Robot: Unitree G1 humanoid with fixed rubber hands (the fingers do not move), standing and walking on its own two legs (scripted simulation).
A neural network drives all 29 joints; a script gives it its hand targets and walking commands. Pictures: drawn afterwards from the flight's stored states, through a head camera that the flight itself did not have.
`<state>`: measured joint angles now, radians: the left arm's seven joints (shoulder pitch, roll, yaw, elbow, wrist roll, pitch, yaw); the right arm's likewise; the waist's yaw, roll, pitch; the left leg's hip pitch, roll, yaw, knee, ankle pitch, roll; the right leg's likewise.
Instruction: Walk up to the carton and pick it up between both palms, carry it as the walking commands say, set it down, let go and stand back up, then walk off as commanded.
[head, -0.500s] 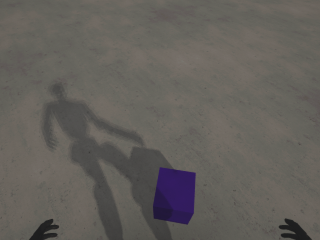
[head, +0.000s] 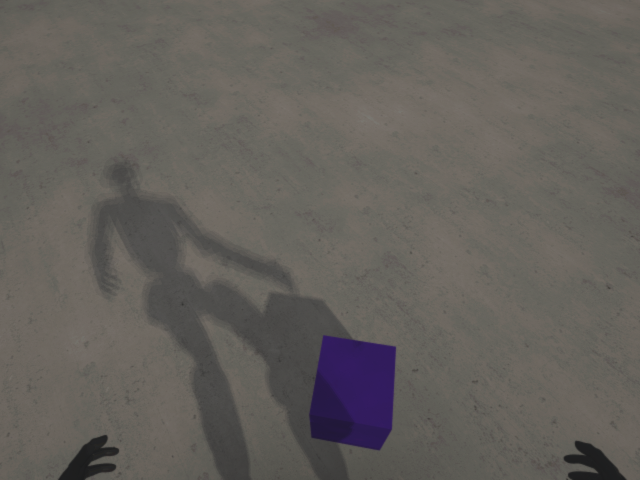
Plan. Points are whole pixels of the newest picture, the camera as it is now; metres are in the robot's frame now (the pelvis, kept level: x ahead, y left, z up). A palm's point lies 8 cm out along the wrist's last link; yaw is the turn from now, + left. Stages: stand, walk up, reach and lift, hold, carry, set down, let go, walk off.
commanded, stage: reach and lift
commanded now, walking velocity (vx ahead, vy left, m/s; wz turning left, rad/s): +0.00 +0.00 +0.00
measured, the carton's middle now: (352, 394) +0.41 -0.05 -0.65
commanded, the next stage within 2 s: none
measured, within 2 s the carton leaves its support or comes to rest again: neither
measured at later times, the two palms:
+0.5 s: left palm (157, 402) +0.23 +0.27 -0.11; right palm (556, 440) +0.19 -0.30 -0.12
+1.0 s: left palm (225, 345) +0.34 +0.20 -0.16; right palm (505, 378) +0.29 -0.28 -0.17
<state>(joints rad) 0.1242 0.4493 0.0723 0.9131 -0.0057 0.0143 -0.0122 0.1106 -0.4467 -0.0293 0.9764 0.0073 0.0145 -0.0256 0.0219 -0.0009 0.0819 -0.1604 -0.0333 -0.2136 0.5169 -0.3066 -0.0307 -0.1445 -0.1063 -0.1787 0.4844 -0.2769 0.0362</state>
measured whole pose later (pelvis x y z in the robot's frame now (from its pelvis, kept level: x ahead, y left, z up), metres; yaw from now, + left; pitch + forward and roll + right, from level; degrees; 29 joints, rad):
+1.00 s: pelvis -0.08 +0.01 -0.08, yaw -12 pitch +27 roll +2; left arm -0.64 0.26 0.28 0.71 -0.04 0.23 -0.02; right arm -0.73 -0.30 -0.17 0.74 -0.05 0.28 -0.02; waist 0.07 -0.01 0.06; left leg -1.10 0.02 -0.01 0.98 -0.36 -0.05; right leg -1.19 -0.03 0.06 0.95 -0.24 0.03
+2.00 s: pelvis -0.09 +0.02 -0.20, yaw -10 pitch +52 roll +2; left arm -1.15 0.22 0.36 0.87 0.04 0.11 0.03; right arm -1.20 -0.19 -0.36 0.89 -0.13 0.14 -0.07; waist 0.03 -0.01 -0.09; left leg -1.87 0.00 -0.04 1.45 -0.49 -0.05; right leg -1.94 -0.03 0.06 1.39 -0.35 0.05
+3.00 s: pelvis -0.12 +0.03 -0.40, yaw -9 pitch +39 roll +1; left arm -1.48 0.35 0.06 1.10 -0.24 0.05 0.13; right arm -1.53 -0.38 -0.09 1.18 0.21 0.03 -0.13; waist 0.02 0.00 0.38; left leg -2.24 -0.06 -0.07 2.21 -0.65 -0.08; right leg -2.33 -0.01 0.10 2.12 -0.47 0.08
